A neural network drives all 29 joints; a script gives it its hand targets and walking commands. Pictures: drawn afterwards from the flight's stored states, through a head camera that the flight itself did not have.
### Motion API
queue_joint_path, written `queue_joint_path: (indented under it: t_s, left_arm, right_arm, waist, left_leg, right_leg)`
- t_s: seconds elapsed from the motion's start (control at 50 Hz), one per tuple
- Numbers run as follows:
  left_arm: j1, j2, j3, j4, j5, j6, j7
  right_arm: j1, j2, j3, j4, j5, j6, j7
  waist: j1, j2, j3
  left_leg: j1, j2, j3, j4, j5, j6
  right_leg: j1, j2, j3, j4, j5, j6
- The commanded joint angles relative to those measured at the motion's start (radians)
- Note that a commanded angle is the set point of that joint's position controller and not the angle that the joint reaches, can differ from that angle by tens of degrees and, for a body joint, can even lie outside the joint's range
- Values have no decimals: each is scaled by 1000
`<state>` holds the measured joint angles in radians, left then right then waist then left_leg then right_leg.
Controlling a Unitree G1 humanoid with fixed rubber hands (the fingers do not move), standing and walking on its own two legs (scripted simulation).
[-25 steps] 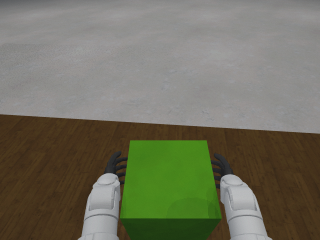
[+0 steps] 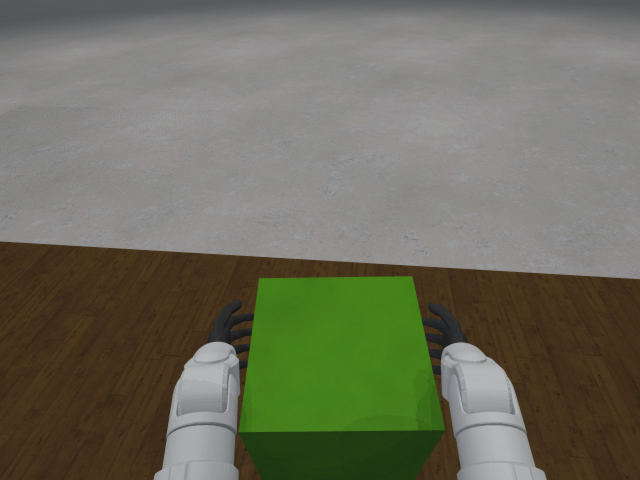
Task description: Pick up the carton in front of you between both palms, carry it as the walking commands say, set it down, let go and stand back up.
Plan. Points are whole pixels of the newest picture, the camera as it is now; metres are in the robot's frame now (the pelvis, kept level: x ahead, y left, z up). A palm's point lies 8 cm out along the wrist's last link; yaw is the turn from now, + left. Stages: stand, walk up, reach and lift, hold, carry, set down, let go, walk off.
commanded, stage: hold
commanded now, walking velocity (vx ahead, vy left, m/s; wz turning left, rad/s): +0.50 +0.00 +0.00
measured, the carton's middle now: (336, 387) +0.29 +0.00 -0.03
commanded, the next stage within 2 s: carry in 0.02 s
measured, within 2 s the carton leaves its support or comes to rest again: neither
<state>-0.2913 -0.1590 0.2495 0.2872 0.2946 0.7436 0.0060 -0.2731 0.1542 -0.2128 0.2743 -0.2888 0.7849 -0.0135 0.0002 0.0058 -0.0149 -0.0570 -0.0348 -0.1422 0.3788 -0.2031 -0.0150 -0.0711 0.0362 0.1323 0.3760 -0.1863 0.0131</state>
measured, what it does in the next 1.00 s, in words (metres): walks ahead: right foot, then left foot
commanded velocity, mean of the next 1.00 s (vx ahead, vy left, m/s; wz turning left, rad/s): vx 0.50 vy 0.00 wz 0.00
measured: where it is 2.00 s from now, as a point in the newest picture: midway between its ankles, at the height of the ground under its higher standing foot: (307, 313)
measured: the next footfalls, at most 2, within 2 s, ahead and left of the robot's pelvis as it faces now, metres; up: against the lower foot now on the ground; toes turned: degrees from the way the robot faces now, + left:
right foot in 0.40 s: +0.13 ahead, -0.09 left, +0.00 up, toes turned -7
left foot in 0.68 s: +0.33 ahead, +0.15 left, +0.00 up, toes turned +13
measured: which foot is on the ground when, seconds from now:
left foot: down 0.00-0.40, up 0.42-0.66, down 0.68-1.00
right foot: down 0.00-0.20, up 0.22-0.38, down 0.40-0.68, up 0.70-1.00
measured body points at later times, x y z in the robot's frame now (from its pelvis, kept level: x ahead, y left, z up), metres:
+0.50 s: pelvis +0.12 +0.01 -0.01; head +0.08 +0.02 +0.44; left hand +0.40 +0.17 +0.07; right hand +0.40 -0.14 +0.07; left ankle +0.05 +0.12 -0.71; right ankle +0.09 -0.09 -0.74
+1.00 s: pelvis +0.40 +0.06 +0.00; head +0.41 +0.07 +0.45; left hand +0.69 +0.21 +0.08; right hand +0.68 -0.09 +0.08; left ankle +0.29 +0.14 -0.74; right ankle +0.53 -0.06 -0.71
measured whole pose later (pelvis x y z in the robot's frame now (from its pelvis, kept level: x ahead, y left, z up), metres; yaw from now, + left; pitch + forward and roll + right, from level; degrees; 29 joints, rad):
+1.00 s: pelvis +0.40 +0.06 +0.00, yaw +0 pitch +5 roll -1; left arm -0.18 -0.14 0.11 -0.35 0.12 1.21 0.09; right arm -0.17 0.13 -0.11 -0.35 -0.11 1.24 -0.10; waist -0.04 0.01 -0.09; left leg -0.06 0.04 0.21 0.29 -0.33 0.02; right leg -0.60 -0.07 -0.16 0.63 -0.15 0.00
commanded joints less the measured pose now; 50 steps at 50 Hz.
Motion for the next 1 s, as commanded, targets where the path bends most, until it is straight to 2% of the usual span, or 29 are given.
queue_joint_path:
  t_s: [0.0, 0.04, 0.06, 0.1, 0.14, 0.16, 0.18, 0.2, 0.22, 0.26, 0.3, 0.34, 0.36, 0.38, 0.4, 0.42, 0.44, 0.48, 0.54, 0.58, 0.64, 0.66, 0.68, 0.7, 0.72, 0.76, 0.78, 0.84, 0.98]
  left_arm:
    - [-522, -959, -565, -11, -302, -22, -276]
    - [-516, -953, -583, -51, -311, -21, -261]
    - [-521, -954, -601, -78, -322, -17, -252]
    - [-502, -947, -646, -141, -346, 7, -232]
    - [-484, -935, -702, -225, -375, 48, -209]
    - [-491, -922, -724, -268, -394, 77, -201]
    - [-531, -914, -756, -324, -421, 112, -196]
    - [-556, -900, -786, -348, -446, 148, -192]
    - [-565, -903, -820, -372, -476, 180, -191]
    - [-556, -902, -856, -394, -539, 238, -189]
    - [-522, -896, -867, -419, -578, 285, -183]
    - [-457, -902, -870, -457, -599, 328, -174]
    - [-421, -905, -866, -474, -601, 349, -170]
    - [-380, -903, -858, -488, -600, 372, -168]
    - [-335, -874, -840, -496, -582, 388, -164]
    - [-317, -863, -821, -484, -562, 398, -159]
    - [-320, -872, -822, -522, -547, 410, -152]
    - [-344, -915, -832, -592, -554, 432, -146]
    - [-399, -920, -859, -689, -595, 450, -151]
    - [-396, -889, -864, -701, -613, 467, -154]
    - [-380, -844, -863, -700, -627, 495, -158]
    - [-377, -823, -858, -695, -627, 504, -160]
    - [-405, -800, -856, -710, -633, 520, -164]
    - [-444, -796, -863, -699, -645, 536, -168]
    - [-443, -810, -859, -676, -649, 539, -174]
    - [-433, -853, -849, -644, -655, 533, -183]
    - [-423, -875, -848, -637, -648, 525, -185]
    - [-395, -928, -855, -643, -610, 494, -174]
    - [-280, -920, -849, -657, -549, 466, -148]
  right_arm:
    - [-605, 940, 552, -76, 309, -69, 269]
    - [-634, 948, 581, -130, 330, -71, 259]
    - [-646, 947, 603, -159, 348, -65, 256]
    - [-649, 954, 665, -212, 393, -40, 246]
    - [-646, 949, 718, -280, 443, 2, 237]
    - [-646, 938, 737, -305, 464, 30, 231]
    - [-617, 918, 745, -323, 472, 58, 222]
    - [-597, 892, 743, -338, 476, 88, 211]
    - [-578, 856, 743, -360, 474, 119, 199]
    - [-573, 830, 762, -435, 498, 181, 176]
    - [-571, 823, 787, -505, 533, 231, 162]
    - [-525, 829, 802, -556, 557, 278, 157]
    - [-488, 834, 804, -569, 562, 300, 157]
    - [-451, 832, 803, -575, 563, 321, 159]
    - [-454, 842, 816, -604, 578, 346, 166]
    - [-482, 842, 820, -627, 595, 370, 176]
    - [-496, 855, 826, -628, 606, 384, 187]
    - [-487, 875, 821, -638, 626, 398, 200]
    - [-488, 874, 832, -699, 636, 413, 192]
    - [-480, 861, 823, -721, 631, 425, 178]
    - [-417, 819, 792, -711, 600, 448, 162]
    - [-395, 802, 778, -696, 589, 456, 158]
    - [-379, 779, 756, -672, 566, 459, 154]
    - [-396, 777, 743, -652, 550, 463, 149]
    - [-406, 788, 744, -664, 556, 467, 145]
    - [-440, 842, 763, -680, 565, 466, 144]
    - [-462, 871, 776, -694, 575, 462, 147]
    - [-487, 921, 813, -721, 612, 443, 168]
    - [-388, 887, 826, -712, 621, 429, 200]
  waist:
    - [-2, -53, -208]
    - [4, -75, -207]
    - [6, -128, -195]
    - [3, -186, -247]
    - [-2, -145, -295]
    - [-3, -70, -306]
    - [-18, 147, -289]
    - [-29, 285, -221]
    - [-27, 245, -190]
    - [-25, 158, -241]
    - [-27, 163, -298]
    - [-15, 149, -330]
    - [-10, 108, -357]
    - [1, 22, -397]
    - [20, -179, -405]
    - [26, -279, -322]
    - [30, -224, -272]
    - [31, -108, -268]
    - [24, -134, -280]
    - [21, -157, -276]
    - [-3, -89, -328]
    - [-17, -36, -371]
    - [-37, 208, -395]
    - [-40, 308, -357]
    - [-31, 228, -346]
    - [-30, 55, -358]
    - [-26, 26, -354]
    - [-24, 80, -341]
    - [-26, 149, -259]
  left_leg:
    - [-133, 100, 41, 25, -99, 9]
    - [-233, 41, 64, 72, -443, 13]
    - [-243, 16, 128, 171, -376, 3]
    - [-270, 9, 189, 276, -217, -3]
    - [-148, 8, 213, 129, -198, 8]
    - [-83, 43, 156, 28, -245, 21]
    - [-51, 204, -108, -121, -452, 73]
    - [5, 337, -331, -231, -538, 141]
    - [-17, 375, -386, -251, -509, 185]
    - [-15, 336, -228, -195, -310, 184]
    - [-18, 263, -63, -143, -158, 152]
    - [-72, 207, 51, -59, -136, 123]
    - [-169, 184, 98, 9, -157, 106]
    - [-317, 157, 150, 135, -198, 85]
    - [-547, 98, 240, 363, -260, 41]
    - [-745, 71, 258, 426, -339, 31]
    - [-801, 109, 209, 472, -372, 44]
    - [-779, 126, 211, 458, -332, 35]
    - [-586, 92, 279, 290, -131, 17]
    - [-450, 69, 327, 194, -46, 14]
    - [-55, 29, 427, 89, 36, 25]
    - [135, 90, 350, 84, -26, 48]
    - [234, 336, -104, -92, -247, 141]
    - [325, 460, -350, -155, -198, 246]
    - [302, 485, -352, -137, -95, 271]
    - [243, 449, -216, -119, 39, 242]
    - [198, 422, -127, -134, 62, 207]
    - [160, 350, 53, -158, 199, 162]
    - [151, 268, 250, -132, 418, 122]
  right_leg:
    - [-53, -111, -32, -3, -130, -9]
    - [-137, -130, 54, -86, -572, -37]
    - [-172, -176, 107, -119, -628, -62]
    - [-166, -237, 152, -126, -554, -96]
    - [-237, -208, 62, -51, -511, -88]
    - [-293, -151, -33, 45, -500, -61]
    - [-404, -69, -165, 275, -436, -9]
    - [-569, -25, -241, 432, -331, 18]
    - [-599, -80, -185, 433, -301, 7]
    - [-513, -78, -214, 340, -286, 3]
    - [-388, -28, -274, 196, -212, 6]
    - [-193, -4, -331, -3, -76, 7]
    - [-20, -32, -313, -43, -30, 5]
    - [178, -125, -208, -64, -71, -14]
    - [323, -334, 94, -124, -259, -98]
    - [343, -464, 296, -144, -245, -206]
    - [312, -484, 316, -144, -153, -249]
    - [260, -456, 199, -170, -119, -222]
    - [128, -340, -45, -179, -87, -136]
    - [46, -303, -140, -154, -52, -114]
    - [-160, -237, -275, 58, -49, -63]
    - [-277, -205, -328, 223, -18, -31]
    - [-463, -105, -369, 518, -144, 31]
    - [-684, -47, -299, 685, -344, 33]
    - [-751, -106, -201, 798, -349, 2]
    - [-750, -166, -163, 810, -267, -18]
    - [-712, -181, -160, 732, -214, -19]
    - [-629, -143, -224, 538, -116, -7]
    - [-483, -73, -352, 166, 119, -24]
